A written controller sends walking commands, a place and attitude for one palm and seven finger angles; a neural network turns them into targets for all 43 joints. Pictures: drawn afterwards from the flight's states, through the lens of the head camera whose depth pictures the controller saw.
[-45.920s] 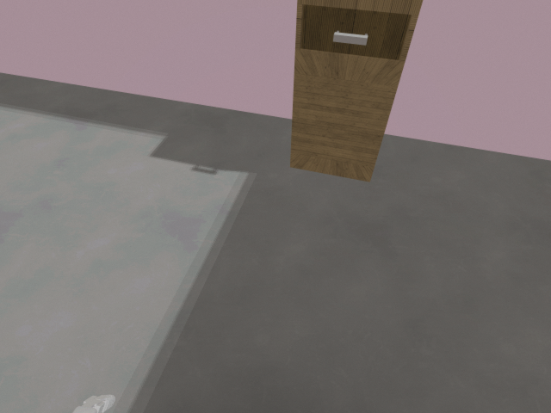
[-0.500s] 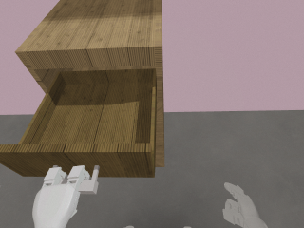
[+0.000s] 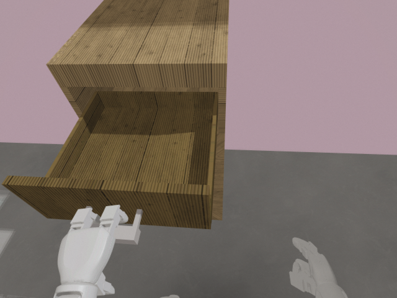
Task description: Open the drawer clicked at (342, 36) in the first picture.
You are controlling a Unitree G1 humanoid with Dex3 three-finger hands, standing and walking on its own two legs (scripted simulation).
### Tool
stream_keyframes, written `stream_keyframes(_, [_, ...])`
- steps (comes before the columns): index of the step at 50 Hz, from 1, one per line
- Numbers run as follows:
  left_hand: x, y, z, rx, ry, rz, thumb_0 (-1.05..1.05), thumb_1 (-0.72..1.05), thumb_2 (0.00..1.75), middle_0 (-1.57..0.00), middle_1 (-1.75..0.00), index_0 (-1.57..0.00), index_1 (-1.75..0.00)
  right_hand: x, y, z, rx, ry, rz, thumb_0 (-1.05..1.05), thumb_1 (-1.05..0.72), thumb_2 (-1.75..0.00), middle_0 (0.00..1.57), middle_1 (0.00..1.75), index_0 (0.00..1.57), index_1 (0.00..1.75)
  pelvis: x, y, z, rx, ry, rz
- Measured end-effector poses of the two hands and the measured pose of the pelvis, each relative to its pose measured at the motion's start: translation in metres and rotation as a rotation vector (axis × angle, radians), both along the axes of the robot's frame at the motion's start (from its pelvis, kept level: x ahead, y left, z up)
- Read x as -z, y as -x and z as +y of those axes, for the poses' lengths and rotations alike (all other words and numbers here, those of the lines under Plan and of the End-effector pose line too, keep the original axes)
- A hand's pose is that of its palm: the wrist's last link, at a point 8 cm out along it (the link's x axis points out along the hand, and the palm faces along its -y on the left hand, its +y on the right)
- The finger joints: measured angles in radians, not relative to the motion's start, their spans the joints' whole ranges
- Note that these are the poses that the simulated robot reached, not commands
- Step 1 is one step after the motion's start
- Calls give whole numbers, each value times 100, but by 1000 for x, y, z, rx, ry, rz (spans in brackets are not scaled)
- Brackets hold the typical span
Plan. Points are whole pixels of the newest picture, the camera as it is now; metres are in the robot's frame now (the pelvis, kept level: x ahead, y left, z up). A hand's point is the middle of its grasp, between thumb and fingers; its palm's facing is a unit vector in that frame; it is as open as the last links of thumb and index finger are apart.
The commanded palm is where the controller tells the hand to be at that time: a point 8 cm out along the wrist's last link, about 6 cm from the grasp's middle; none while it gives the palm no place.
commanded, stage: lift the hand off the handle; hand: left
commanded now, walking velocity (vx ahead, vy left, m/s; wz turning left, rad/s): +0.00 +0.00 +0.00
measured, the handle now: (109, 222) +0.25 +0.21 +0.02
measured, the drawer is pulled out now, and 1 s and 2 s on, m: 0.30 0.30 0.30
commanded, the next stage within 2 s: draw the hand back to the body in 1.62 s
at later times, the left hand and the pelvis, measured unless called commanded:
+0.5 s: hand (105, 245) +0.21 +0.21 +0.01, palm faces +0.01 -0.12 -0.99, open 13.5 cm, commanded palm +0.19 +0.21 +0.08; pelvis +0.00 +0.00 +0.01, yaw +1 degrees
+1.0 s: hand (90, 229) +0.21 +0.21 +0.09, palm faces +0.07 -0.14 -0.99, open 13.4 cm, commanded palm +0.18 +0.21 +0.15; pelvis +0.01 +0.00 +0.03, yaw +0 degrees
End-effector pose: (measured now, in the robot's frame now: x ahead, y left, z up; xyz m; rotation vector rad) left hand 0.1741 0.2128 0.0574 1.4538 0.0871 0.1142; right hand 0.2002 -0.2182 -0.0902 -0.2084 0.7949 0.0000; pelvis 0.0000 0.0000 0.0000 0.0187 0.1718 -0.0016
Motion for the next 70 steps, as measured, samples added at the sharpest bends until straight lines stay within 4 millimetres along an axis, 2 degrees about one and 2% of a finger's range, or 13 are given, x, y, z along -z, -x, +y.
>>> stream_keyframes(7, [4, -8, -2, -9, 2, -5, 0, -46, 31, -31, -119, -32, -120, 4, 2, 3, -2, 6, 19, 1, -90, -90, 20, 30, 20, 30, 0, 1, 2, -10, 3, 1])
stream_keyframes(22, [-2, -14, -1, -6, -3, 17, 0, -49, 30, -31, -120, -37, -125, 3, 9, 9, 6, -10, 39, 1, -90, -90, 20, 30, 20, 30, -6, 4, 2, -14, 4, -19])
stream_keyframes(38, [-42, -15, -2, 19, 17, -11, -1, -49, 30, -32, -120, -41, -122, -17, -2, 7, 11, -18, -12, 1, -90, -90, 20, 30, 20, 30, -19, -2, 3, -6, 3, -71])
stream_keyframes(48, [-74, -14, -2, 32, 26, -44, -1, -49, 30, -33, -120, -41, -123, -29, -16, 16, -18, -48, -39, 1, -90, -90, 20, 30, 20, 30, -28, -10, 3, 0, 4, -100])
stream_keyframes(59, [-111, -17, 6, 17, 27, -74, -1, -49, 30, -32, -120, -35, -121, -43, -31, 26, -51, -69, -61, 1, -90, -90, 20, 30, 20, 30, -37, -15, 6, -4, 9, -133])
stream_keyframes(70, [-139, -20, 0, 79, 33, -94, -1, -49, 30, -32, -120, -32, -120, -53, -40, 35, -70, -92, -79, 1, -90, -90, 20, 30, 20, 30, -43, -19, 11, 0, 15, -155])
